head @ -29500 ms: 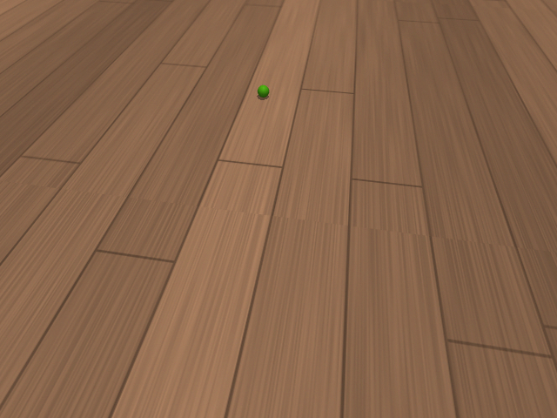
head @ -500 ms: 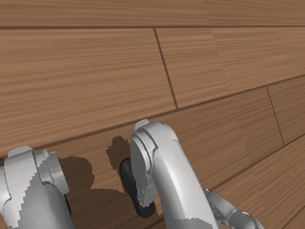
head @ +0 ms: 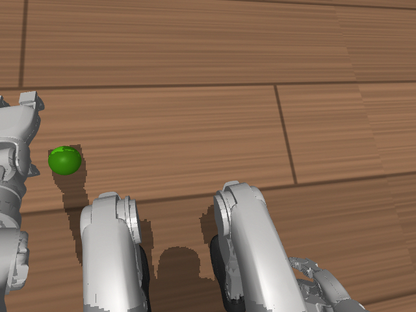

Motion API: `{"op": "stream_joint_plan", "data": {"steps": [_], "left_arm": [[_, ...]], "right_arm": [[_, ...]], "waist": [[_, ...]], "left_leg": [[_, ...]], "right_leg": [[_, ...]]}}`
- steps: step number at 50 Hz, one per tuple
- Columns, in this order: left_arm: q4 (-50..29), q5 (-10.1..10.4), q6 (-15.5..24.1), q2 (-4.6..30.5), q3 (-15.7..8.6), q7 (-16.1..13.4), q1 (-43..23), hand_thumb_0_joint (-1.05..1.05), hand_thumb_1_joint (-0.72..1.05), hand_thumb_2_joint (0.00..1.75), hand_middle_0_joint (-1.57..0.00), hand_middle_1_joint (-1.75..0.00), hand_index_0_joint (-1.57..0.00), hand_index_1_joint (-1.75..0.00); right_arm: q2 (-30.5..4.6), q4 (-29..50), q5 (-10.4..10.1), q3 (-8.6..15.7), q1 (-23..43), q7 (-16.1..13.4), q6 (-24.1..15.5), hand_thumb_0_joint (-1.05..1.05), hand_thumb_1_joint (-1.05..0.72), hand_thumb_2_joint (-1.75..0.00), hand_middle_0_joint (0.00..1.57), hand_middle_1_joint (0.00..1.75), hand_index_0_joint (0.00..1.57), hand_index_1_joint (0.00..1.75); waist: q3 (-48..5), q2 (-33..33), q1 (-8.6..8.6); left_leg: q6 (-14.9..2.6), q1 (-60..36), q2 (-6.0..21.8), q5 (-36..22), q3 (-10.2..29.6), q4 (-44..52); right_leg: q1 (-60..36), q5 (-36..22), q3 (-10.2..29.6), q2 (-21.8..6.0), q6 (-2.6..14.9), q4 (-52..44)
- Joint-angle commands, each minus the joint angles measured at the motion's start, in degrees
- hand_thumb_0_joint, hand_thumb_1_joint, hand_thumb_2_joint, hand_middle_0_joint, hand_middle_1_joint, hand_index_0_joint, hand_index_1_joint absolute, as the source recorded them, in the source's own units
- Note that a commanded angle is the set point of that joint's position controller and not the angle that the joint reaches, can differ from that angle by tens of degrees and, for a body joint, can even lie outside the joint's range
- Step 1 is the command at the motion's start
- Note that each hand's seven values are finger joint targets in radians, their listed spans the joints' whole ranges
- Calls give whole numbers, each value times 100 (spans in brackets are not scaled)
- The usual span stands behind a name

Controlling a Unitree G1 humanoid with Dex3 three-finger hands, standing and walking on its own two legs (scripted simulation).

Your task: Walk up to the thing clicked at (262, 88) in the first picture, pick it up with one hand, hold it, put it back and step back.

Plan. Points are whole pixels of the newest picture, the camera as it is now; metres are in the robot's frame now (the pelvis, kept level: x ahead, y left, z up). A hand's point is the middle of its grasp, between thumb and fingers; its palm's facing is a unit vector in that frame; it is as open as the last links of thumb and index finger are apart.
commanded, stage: withdraw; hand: left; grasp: from above
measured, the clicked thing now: (65, 160) +0.44 +0.32 -0.32
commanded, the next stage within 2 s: home in 0.38 s
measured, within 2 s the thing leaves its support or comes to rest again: neither
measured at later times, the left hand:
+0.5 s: hand (39, 151) +0.43 +0.33 -0.19, palm faces -0.41 -0.06 -0.91, open 13.9 cm
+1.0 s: hand (2, 190) +0.32 +0.29 +0.00, palm faces -0.29 -0.58 -0.76, open 8.5 cm
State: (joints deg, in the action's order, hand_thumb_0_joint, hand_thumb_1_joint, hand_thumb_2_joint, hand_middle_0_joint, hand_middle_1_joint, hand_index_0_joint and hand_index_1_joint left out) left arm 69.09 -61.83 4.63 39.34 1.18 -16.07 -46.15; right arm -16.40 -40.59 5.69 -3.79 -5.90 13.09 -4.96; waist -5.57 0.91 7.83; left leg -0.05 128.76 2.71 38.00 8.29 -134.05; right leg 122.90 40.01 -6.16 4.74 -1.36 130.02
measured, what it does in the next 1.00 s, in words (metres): rises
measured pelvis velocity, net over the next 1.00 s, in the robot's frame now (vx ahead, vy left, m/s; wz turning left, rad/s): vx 0.01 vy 0.00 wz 0.08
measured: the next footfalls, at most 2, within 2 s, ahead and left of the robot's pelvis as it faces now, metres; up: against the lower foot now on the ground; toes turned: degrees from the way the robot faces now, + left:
none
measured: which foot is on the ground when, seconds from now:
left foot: down 0.00-1.00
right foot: down 0.00-1.00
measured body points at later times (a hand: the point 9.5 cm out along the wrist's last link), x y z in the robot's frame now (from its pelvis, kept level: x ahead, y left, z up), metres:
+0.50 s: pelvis -0.01 +0.00 -0.03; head +0.22 +0.09 +0.35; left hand +0.45 +0.33 -0.14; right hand +0.05 -0.27 -0.13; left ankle +0.08 +0.13 -0.32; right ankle +0.10 -0.11 -0.32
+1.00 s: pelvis +0.01 +0.00 +0.12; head +0.17 +0.05 +0.53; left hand +0.33 +0.31 +0.04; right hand +0.17 -0.25 +0.00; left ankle +0.08 +0.13 -0.32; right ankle +0.10 -0.12 -0.32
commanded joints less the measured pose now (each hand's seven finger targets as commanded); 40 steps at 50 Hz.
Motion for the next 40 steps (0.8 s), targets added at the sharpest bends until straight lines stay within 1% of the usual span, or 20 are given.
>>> {"op": "stream_joint_plan", "data": {"steps": [1,4,7,13,14,15,17,20,22,23,24,25,27,28,30,32,34,36,38,40], "left_arm": [[-524,-46,193,1308,-125,299,-1834,0,-53,101,-7,-101,-7,-101],[-185,-102,389,1507,-267,346,-1747,0,-53,101,-7,-101,-7,-102],[49,-268,626,1729,-387,323,-1785,0,-51,100,-7,-101,-7,-101],[269,-679,1046,1879,-444,-105,-2300,0,-51,99,-7,-100,-8,-100],[278,-717,1104,2029,-515,-195,-2379,0,-51,99,-7,-101,-8,-100],[105,-759,1164,2195,-647,-299,-2497,0,-51,99,-7,-101,-8,-100],[119,-789,1208,2113,-651,-477,-2623,0,-50,98,-7,-101,-8,-99],[-142,-891,1206,2452,-979,-758,-2592,0,-50,97,-7,-100,-8,-99],[-417,-917,1141,2415,-1042,-896,-2578,0,-49,97,-7,-99,-9,-98],[-453,-944,1054,2301,-988,-925,-2456,0,-41,89,-15,-91,-17,-90],[-632,-887,968,2272,-1016,-950,-2406,0,-45,93,-10,-97,-12,-95],[-790,-855,879,2252,-1008,-953,-2370,0,-37,88,-18,-89,-20,-87],[-1042,-669,688,2257,-1086,-927,-2188,0,-21,97,-26,-73,-23,-72],[-1107,-516,581,2146,-1074,-891,-2043,0,-29,89,-18,-81,-18,-80],[-842,-302,372,1609,-771,-727,-1768,0,-13,95,-25,-66,-23,-68],[-926,-17,201,1442,-698,-519,-1526,0,-3,93,-24,-62,-22,-64],[-1430,314,43,1400,-765,-245,-1117,0,6,92,-24,-58,-22,-60],[-1885,752,-117,1076,-694,76,-346,0,20,94,-24,-55,-22,-57],[-2262,1226,-258,730,-615,374,355,0,36,94,-23,-48,-22,-49],[-2963,1710,-362,652,-680,634,620,0,52,92,-22,-42,-21,-43]], "right_arm": [[-1338,190,-112,459,-1204,-365,161,0,-90,-90,20,30,20,30],[-1252,257,-82,313,-1135,-520,230,0,-89,-90,20,30,20,30],[-1195,289,-48,200,-1037,-631,291,0,-89,-90,20,30,20,30],[-1320,200,96,65,-1014,-744,344,0,-89,-89,20,30,20,30],[-1326,208,125,24,-1005,-751,358,0,-89,-89,20,30,20,30],[-1349,179,152,39,-1056,-755,368,0,-89,-89,20,30,20,30],[-1367,143,204,46,-1091,-763,361,0,-89,-89,20,30,20,30],[-1448,58,246,113,-1138,-771,324,0,-89,-89,20,30,20,30],[-1465,56,269,214,-1162,-756,282,0,-89,-89,20,30,20,30],[-1422,57,273,250,-1188,-744,259,0,-88,-89,20,30,20,30],[-1426,50,253,311,-1225,-741,232,0,-89,-89,20,30,20,30],[-1421,21,247,375,-1271,-730,217,0,-88,-89,20,30,20,30],[-1397,45,192,478,-1394,-713,198,0,-88,-89,20,30,20,30],[-1383,53,157,526,-1452,-706,191,0,-89,-89,20,30,20,30],[-1294,-8,104,570,-1515,-696,196,0,-88,-90,20,30,20,30],[-1233,-17,9,642,-1571,-704,212,0,-89,-90,20,30,20,30],[-1182,90,-116,727,-1602,-700,247,0,-89,-90,20,30,20,30],[-1123,268,-248,791,-1528,-683,283,0,-89,-90,20,30,20,30],[-1053,400,-387,803,-1352,-716,321,0,-89,-90,20,30,20,30],[-1009,533,-470,796,-1180,-784,345,0,-90,-90,20,30,20,30]], "waist": [[-2854,360,401],[-2568,124,315],[-2665,477,202],[-2859,1256,397],[-2949,1364,375],[-3182,1480,330],[-3312,1678,403],[-3733,2112,258],[-3918,2388,241],[-4041,2454,251],[-4128,2501,219],[-4317,2493,192],[-4670,2330,71],[-4679,2223,46],[-4376,1924,112],[-4152,1602,72],[-4481,1471,-190],[-4588,1194,-324],[-4163,747,-315],[-3936,467,-317]], "left_leg": [[-234,-1990,-140,-496,-375,1288],[-248,-1731,-184,-486,-502,1263],[-212,-1826,-203,-410,-517,1353],[-107,-2360,-185,-374,-387,1304],[-92,-2359,-177,-450,-374,1245],[-82,-2475,-177,-577,-391,1179],[-57,-2679,-183,-633,-377,1162],[-5,-3097,-168,-742,-344,1199],[18,-3307,-157,-705,-336,1265],[25,-3430,-148,-720,-331,1298],[14,-3491,-159,-724,-369,1368],[10,-3620,-136,-821,-393,1369],[-34,-3642,-138,-932,-468,1436],[-56,-3627,-149,-942,-491,1497],[-91,-3462,-150,-799,-496,1633],[-126,-3358,-168,-712,-490,1818],[-156,-3476,-210,-932,-584,1977],[-180,-3625,-215,-1039,-562,2249],[-230,-3466,-221,-881,-541,2511],[-260,-3464,-195,-696,-489,2756]], "right_leg": [[-1869,-721,-27,178,342,-1818],[-2020,-634,91,127,312,-1958],[-1951,-487,94,125,358,-1794],[-1292,-588,-207,100,420,-1319],[-1301,-626,-200,112,428,-1236],[-1383,-742,-195,101,424,-1198],[-1254,-822,-279,75,408,-1116],[-1088,-928,-404,40,420,-939],[-933,-957,-477,2,424,-854],[-955,-967,-454,-3,435,-865],[-962,-1000,-463,-20,420,-945],[-1065,-1089,-426,-16,420,-1010],[-1380,-1197,-331,-6,414,-1224],[-1451,-1229,-321,-25,395,-1313],[-1434,-1138,-309,-19,380,-1502],[-1626,-1062,-250,-6,376,-1748],[-2142,-1204,-131,-1,370,-1977],[-2563,-1302,-73,-4,346,-2190],[-2766,-1212,-22,9,310,-2504],[-2989,-1111,27,-3,293,-2754]]}}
